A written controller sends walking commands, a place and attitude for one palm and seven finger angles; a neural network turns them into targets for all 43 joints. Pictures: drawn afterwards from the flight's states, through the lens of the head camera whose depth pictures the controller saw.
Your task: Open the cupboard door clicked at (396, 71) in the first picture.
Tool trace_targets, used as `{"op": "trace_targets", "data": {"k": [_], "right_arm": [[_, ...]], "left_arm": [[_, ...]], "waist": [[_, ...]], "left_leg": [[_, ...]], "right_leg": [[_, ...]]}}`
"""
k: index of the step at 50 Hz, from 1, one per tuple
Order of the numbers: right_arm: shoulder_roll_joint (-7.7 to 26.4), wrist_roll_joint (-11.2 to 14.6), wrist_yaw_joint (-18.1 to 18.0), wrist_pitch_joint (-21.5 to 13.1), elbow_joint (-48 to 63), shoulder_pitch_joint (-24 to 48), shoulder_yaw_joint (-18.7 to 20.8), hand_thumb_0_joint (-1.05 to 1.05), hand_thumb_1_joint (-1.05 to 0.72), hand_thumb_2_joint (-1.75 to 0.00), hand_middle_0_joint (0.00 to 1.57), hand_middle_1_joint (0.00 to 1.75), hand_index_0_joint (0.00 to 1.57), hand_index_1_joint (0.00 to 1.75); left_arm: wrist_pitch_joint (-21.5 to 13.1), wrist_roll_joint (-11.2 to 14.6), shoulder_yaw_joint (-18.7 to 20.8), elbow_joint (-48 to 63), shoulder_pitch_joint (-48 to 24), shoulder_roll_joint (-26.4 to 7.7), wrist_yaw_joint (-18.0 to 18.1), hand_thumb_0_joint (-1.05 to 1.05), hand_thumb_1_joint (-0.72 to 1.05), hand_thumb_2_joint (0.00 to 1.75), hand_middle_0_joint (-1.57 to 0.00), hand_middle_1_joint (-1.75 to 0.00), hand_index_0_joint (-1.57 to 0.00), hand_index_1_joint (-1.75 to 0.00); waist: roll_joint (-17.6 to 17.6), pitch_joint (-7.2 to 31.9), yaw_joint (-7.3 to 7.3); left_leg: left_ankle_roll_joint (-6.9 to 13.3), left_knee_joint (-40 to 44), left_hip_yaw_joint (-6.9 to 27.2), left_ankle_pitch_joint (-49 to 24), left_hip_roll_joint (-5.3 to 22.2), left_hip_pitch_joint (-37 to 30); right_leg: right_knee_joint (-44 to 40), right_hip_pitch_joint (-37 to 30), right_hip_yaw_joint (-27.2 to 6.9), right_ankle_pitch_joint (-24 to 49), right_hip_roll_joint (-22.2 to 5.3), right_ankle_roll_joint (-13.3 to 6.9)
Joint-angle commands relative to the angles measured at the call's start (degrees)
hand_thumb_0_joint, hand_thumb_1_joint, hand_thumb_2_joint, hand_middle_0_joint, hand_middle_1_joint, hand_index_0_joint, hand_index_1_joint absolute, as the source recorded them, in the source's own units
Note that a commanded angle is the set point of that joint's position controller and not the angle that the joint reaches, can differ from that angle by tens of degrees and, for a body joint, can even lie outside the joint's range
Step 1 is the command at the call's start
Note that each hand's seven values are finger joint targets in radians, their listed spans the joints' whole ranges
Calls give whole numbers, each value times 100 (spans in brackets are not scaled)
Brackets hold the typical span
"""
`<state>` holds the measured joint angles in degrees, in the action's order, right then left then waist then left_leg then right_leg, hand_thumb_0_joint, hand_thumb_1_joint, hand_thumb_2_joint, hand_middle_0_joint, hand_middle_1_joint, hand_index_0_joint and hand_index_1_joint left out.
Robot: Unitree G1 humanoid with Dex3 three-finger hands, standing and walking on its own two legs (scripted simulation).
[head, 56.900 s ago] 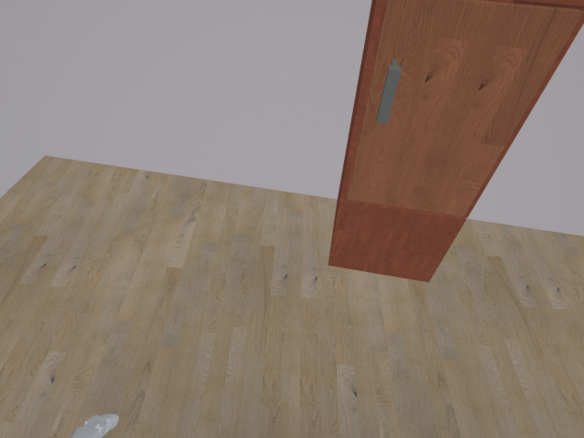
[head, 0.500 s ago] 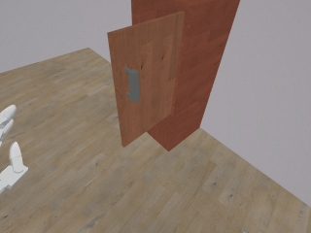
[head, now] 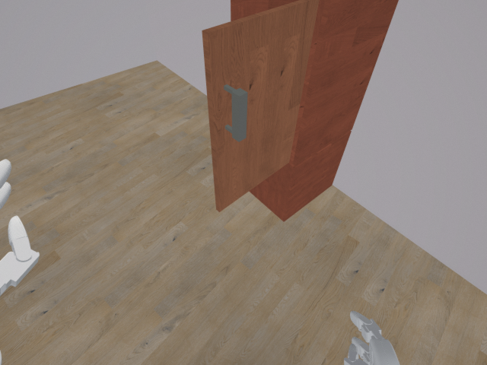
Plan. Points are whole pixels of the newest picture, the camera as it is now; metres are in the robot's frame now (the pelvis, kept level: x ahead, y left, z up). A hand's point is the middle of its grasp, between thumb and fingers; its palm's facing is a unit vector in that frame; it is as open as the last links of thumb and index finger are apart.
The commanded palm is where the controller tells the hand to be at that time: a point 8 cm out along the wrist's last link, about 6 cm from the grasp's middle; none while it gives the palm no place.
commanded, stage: stop stepping back and stand still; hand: left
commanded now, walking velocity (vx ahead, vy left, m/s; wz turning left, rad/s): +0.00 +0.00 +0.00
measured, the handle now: (233, 112) +0.67 +0.08 +0.05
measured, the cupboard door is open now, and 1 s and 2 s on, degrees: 93 93 93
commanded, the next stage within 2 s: let the arm hang, fingers relaxed in 0.14 s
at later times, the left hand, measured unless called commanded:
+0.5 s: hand out of the picture +0.10 +0.20 -0.14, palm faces -0.04 -0.95 -0.30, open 7.4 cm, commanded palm none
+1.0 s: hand out of the picture +0.04 +0.25 -0.14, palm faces +0.07 -0.92 -0.38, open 7.4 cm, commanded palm none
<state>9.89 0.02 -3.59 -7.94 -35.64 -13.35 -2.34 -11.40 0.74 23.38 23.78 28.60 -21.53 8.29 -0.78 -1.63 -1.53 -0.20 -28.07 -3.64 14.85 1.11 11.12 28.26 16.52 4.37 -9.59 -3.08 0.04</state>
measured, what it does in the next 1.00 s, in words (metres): stands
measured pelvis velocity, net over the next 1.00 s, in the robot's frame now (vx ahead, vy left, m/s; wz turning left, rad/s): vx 0.00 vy -0.01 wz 0.06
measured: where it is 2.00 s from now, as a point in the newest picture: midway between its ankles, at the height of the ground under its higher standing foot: outside the picture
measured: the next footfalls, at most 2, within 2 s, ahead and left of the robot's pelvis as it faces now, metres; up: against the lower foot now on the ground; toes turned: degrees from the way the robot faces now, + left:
none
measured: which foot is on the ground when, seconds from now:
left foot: down 0.00-1.00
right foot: down 0.00-1.00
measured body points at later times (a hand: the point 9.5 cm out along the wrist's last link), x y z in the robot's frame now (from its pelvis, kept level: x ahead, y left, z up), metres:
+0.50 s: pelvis -0.02 +0.00 -0.01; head +0.01 -0.02 +0.44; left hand +0.10 +0.25 -0.12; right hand +0.09 -0.28 -0.15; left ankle +0.00 +0.12 -0.74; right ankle +0.06 -0.12 -0.74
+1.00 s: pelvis +0.00 -0.01 +0.00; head +0.02 -0.03 +0.45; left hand +0.03 +0.30 -0.12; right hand +0.05 -0.28 -0.15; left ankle +0.00 +0.12 -0.74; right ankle +0.06 -0.12 -0.74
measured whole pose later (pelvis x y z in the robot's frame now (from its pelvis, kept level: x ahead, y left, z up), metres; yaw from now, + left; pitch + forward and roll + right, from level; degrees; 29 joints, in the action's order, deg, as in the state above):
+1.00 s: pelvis +0.00 -0.01 +0.00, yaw +4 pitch -2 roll +0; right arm 16.6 -1.2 0.5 1.0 -62.2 -11.4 1.1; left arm 0.3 -1.0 2.5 -64.0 8.0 -19.1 -0.1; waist 2.6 -3.8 -0.2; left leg -1.1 -24.9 0.2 12.1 0.9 11.1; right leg 24.1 14.5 6.4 -8.0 -2.2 -1.3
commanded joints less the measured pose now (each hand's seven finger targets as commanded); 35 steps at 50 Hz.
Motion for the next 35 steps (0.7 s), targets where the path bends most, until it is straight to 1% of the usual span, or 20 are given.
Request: {"op": "trace_targets", "data": {"k": [1,6,11,12,13,14,16,17,18,19,20,22,24,25,26,27,29,30,34,35], "right_arm": [[853,-33,-97,-373,821,494,364,0,-90,-90,20,30,20,30],[833,-31,-78,-316,812,518,384,0,-90,-90,20,30,20,30],[853,-16,-105,-250,877,522,419,0,-90,-90,20,30,20,30],[2084,3,401,-324,-605,844,769,0,-90,-90,20,30,20,30],[1756,-6,433,86,-552,458,741,0,-90,-90,20,30,20,30],[1728,-10,406,207,-406,454,703,0,-90,-90,20,30,20,30],[1685,-88,381,324,-418,457,638,0,-90,-90,20,30,20,30],[1686,-102,380,371,-461,455,607,0,-90,-90,20,30,20,30],[1726,-106,388,411,-562,409,618,0,-90,-90,20,30,20,30],[1721,-95,390,479,-633,280,625,0,-90,-90,20,30,20,30],[1709,-93,398,549,-731,163,628,0,-90,-90,20,30,20,30],[1635,-140,375,684,-972,70,589,0,-90,-90,20,30,20,30],[1513,-165,383,756,-1173,69,526,0,-90,-90,20,30,20,30],[1599,-170,389,765,-1212,102,503,0,-90,-90,20,30,20,30],[1578,-185,387,761,-1265,257,486,0,-90,-90,20,30,20,30],[1597,-186,380,762,-1329,362,485,0,-90,-90,20,30,20,30],[1607,-167,350,760,-1483,355,489,0,-90,-90,20,30,20,30],[1637,-145,339,769,-1533,303,497,0,-90,-90,20,30,20,30],[1489,-143,307,796,-1906,7,507,0,-90,-90,20,30,20,30],[1518,-129,305,810,-1933,-40,532,0,-90,-90,20,30,20,30]], "left_arm": [[-377,-11,483,1315,-499,-1008,107,0,90,90,-20,-30,-20,-30],[-351,23,610,1289,-232,-1076,119,0,90,90,-20,-30,-20,-30],[-382,53,736,1369,64,-1126,131,0,90,90,-20,-30,-20,-30],[506,-307,-1758,-3216,-527,-214,-715,0,90,90,-20,-30,-20,-30],[955,-247,-1542,-3382,-525,-132,-834,0,90,90,-20,-30,-20,-30],[1084,-236,-1560,-3286,-535,-82,-860,0,90,90,-20,-30,-20,-30],[1058,-285,-1610,-3713,-856,-153,-870,0,90,90,-20,-30,-20,-30],[1041,-306,-1622,-3994,-964,-285,-864,0,90,90,-20,-30,-20,-30],[1021,-334,-1643,-4332,-1127,-426,-860,0,90,90,-20,-30,-20,-30],[1012,-346,-1651,-4635,-1310,-596,-855,0,90,90,-20,-30,-20,-30],[1038,-332,-1670,-4941,-1567,-740,-834,0,90,90,-20,-30,-20,-30],[1119,-294,-1782,-5470,-1937,-772,-798,0,90,90,-20,-30,-20,-30],[1159,-258,-1911,-5961,-2074,-638,-777,0,90,90,-20,-30,-20,-30],[1171,-242,-1943,-6168,-2067,-638,-771,0,90,90,-20,-30,-20,-30],[1171,-216,-1971,-6402,-2001,-549,-780,0,90,90,-20,-30,-20,-30],[1164,-207,-1967,-6639,-1921,-528,-782,0,90,90,-20,-30,-20,-30],[1123,-188,-1973,-7061,-1798,-510,-784,0,90,90,-20,-30,-20,-30],[1106,-187,-1973,-7209,-1770,-541,-781,0,90,90,-20,-30,-20,-30],[1066,-167,-1958,-7735,-1827,-461,-780,0,90,90,-20,-30,-20,-30],[1057,-172,-1946,-7821,-1855,-497,-776,0,90,90,-20,-30,-20,-30]], "waist": [[466,369,113],[256,375,113],[523,443,113],[806,-222,438],[894,196,297],[1063,119,289],[228,482,203],[-435,568,167],[-968,715,172],[-1553,875,203],[-1693,855,285],[-1208,686,343],[-268,520,353],[360,483,309],[781,324,209],[930,241,131],[925,344,77],[768,337,72],[747,374,147],[454,267,157]], "left_leg": [[137,956,422,172,307,893],[91,812,393,222,203,795],[99,1004,491,175,273,896],[253,189,986,-802,531,1475],[213,371,934,-1141,639,1237],[288,493,998,-1033,776,1371],[469,429,1326,-883,817,1491],[462,245,1276,-814,711,1400],[398,-36,1101,-613,499,1223],[326,-403,836,-429,235,962],[255,-688,605,-203,14,709],[235,-800,479,56,-21,416],[237,-464,592,-136,97,253],[271,-92,831,-180,241,421],[305,301,1051,-51,359,802],[306,551,1130,193,429,1086],[266,647,1070,408,385,1104],[253,581,1034,337,373,979],[230,620,914,514,325,690],[229,597,887,505,331,620]], "right_leg": [[-421,-951,-425,9,-17,31],[-773,-782,-514,-415,-110,-9],[-619,-930,-369,-338,-27,13],[281,-1,-206,374,-386,-134],[306,43,-387,-34,-276,-152],[552,81,-294,-489,-149,-124],[656,-195,-354,-602,-92,-199],[449,-343,-439,-358,-166,-248],[189,-362,-609,-234,-340,-340],[-155,-357,-850,-115,-667,-489],[-405,-127,-963,-255,-930,-678],[-622,186,-1022,-673,-1029,-751],[-600,385,-903,-1197,-861,-619],[-423,241,-734,-1342,-646,-486],[-293,-10,-661,-1278,-461,-384],[-258,-283,-602,-1204,-374,-330],[-372,-573,-668,-1079,-381,-376],[-493,-558,-666,-1063,-412,-401],[-839,-507,-734,-1324,-499,-454],[-946,-417,-728,-1400,-504,-453]]}}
